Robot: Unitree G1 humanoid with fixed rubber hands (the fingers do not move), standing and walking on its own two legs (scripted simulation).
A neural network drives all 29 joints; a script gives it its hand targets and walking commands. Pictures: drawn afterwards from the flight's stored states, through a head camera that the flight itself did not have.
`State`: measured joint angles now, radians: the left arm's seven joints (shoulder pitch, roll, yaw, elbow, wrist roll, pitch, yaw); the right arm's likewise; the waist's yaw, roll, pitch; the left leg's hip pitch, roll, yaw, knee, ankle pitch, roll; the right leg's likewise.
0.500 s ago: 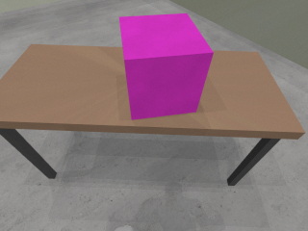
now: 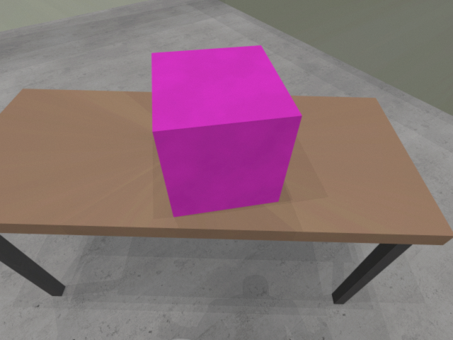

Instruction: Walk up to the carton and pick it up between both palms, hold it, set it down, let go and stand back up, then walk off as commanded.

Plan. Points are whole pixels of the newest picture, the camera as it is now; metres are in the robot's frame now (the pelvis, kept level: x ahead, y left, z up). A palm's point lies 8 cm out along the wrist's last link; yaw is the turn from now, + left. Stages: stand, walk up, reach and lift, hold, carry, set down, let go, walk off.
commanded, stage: walk up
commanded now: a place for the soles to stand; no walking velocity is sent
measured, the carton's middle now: (217, 130) +0.56 +0.04 +0.04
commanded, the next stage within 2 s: reach and lift in 1.66 s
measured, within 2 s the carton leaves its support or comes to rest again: neither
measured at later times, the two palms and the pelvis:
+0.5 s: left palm (64, 329) +0.17 +0.32 -0.11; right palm out of the picture +0.14 -0.31 -0.08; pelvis +0.08 +0.01 +0.00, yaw +1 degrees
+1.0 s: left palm (63, 327) +0.17 +0.32 -0.10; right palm (403, 326) +0.17 -0.31 -0.10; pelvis +0.08 +0.00 +0.00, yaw +1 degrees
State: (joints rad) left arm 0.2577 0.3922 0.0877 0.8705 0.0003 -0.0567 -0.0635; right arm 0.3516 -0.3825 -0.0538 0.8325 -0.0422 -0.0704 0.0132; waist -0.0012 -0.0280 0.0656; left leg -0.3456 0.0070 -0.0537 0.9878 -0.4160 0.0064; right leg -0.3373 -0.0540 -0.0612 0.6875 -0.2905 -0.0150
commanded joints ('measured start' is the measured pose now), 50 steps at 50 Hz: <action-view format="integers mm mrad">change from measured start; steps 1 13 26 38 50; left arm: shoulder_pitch -12 -36 -83 -133 -174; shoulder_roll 279 157 265 219 200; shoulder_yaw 74 24 42 23 8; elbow -90 -140 -55 -7 40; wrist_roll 17 -3 19 5 5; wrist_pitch -29 43 5 28 36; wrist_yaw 25 51 62 51 52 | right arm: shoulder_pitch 18 63 -98 -196 -242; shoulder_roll -249 -355 -200 -214 -214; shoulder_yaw -67 -80 -28 -2 7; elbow -46 6 -7 75 142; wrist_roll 43 25 55 43 40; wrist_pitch -19 -50 23 0 7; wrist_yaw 6 -54 -47 -36 -32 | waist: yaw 10 -20 10 20 18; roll -98 191 -30 24 3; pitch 128 -84 -88 -107 -166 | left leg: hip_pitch -236 287 -10 7 105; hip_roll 66 349 17 53 68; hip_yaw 13 -475 19 -77 -73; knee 38 -622 -146 -445 -491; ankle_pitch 35 353 -100 261 304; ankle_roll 24 226 12 28 30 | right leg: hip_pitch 27 -251 60 128 133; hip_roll -237 50 -309 -118 -102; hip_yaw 358 15 332 154 115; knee -479 262 -298 -195 -213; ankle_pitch -354 -261 112 50 66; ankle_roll -196 -16 -211 -77 -49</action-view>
